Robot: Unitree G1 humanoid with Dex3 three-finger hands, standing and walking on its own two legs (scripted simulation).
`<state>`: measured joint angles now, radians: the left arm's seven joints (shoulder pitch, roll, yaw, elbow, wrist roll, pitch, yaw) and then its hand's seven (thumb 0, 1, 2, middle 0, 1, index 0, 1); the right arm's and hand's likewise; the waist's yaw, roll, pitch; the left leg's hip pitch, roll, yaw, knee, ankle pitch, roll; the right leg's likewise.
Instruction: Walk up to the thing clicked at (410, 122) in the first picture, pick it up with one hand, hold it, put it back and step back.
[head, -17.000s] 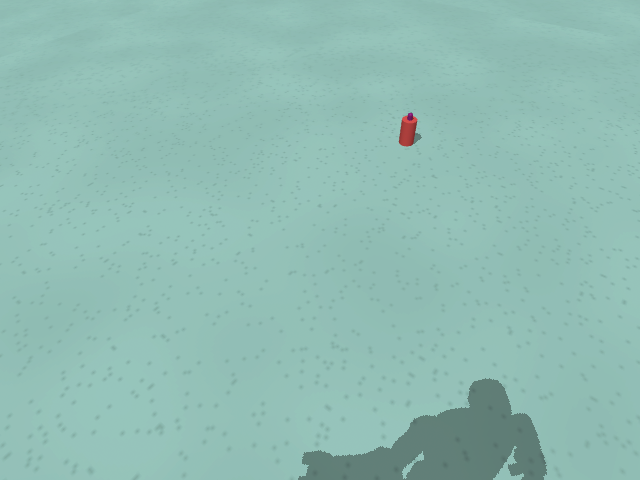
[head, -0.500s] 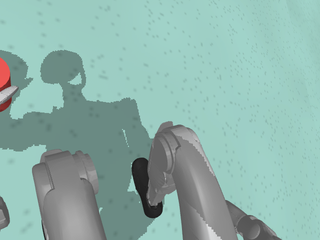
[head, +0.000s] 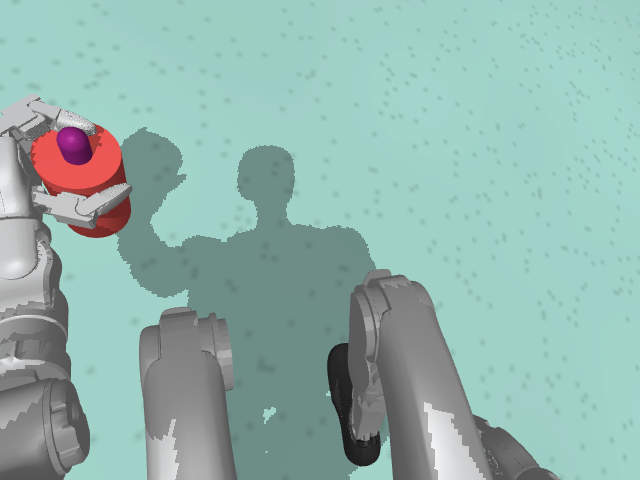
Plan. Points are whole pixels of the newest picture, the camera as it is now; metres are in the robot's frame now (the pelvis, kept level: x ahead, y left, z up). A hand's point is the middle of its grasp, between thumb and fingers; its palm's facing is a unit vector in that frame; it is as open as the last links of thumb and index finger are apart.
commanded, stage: settle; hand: left
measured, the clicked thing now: (86, 178) +0.48 +0.24 -0.10
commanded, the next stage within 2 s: lift in 0.74 s
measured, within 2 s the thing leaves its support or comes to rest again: neither
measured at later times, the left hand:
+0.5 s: hand (86, 138) +0.49 +0.22 -0.01, palm faces +0.20 -0.98 -0.05, open 9.0 cm
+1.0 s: hand (79, 132) +0.48 +0.22 +0.01, palm faces +0.20 -0.98 -0.05, open 9.0 cm
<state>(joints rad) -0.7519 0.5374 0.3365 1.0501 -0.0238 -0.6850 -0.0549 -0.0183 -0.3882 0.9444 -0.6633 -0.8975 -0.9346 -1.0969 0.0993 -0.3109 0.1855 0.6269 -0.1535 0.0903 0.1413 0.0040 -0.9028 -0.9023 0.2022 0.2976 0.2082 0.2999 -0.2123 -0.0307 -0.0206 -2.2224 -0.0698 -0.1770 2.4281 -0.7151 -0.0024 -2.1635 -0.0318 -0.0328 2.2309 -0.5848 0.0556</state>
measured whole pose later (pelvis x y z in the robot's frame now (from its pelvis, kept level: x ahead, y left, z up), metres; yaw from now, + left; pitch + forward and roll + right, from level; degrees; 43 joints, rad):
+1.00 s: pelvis +0.01 -0.02 +0.04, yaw +4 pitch +33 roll -6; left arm -0.78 0.44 0.39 1.07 -0.03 -0.62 -0.09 -0.02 -0.40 0.95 -0.66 -0.92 -0.93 -1.12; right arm 0.13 -0.29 0.08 0.66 -0.10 0.07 0.08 0.01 -0.92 -0.90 0.20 0.30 0.21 0.30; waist -0.19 0.00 -0.12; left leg -2.13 -0.05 -0.13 2.27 -0.72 -0.05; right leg -2.13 -0.04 0.01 2.15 -0.59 0.06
